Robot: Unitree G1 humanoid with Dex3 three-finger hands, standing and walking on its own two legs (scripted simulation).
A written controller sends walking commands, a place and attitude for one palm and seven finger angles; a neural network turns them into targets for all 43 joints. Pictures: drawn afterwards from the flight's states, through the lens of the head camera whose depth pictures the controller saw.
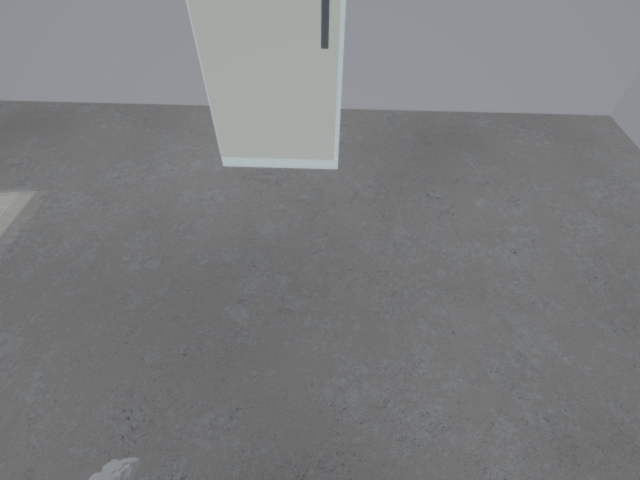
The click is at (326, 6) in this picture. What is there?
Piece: fridge door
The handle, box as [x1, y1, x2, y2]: [321, 0, 328, 48]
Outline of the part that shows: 321,0 321,48 327,48 328,0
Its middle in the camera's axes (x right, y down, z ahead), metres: +0.01 -0.88 +1.29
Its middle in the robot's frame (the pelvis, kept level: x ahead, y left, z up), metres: +1.57 +0.08 +0.11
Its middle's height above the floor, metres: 0.87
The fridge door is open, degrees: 0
